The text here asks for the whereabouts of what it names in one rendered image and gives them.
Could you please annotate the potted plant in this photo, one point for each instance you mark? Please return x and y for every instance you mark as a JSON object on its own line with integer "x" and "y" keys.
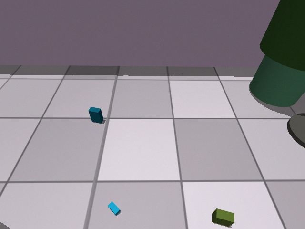
{"x": 280, "y": 77}

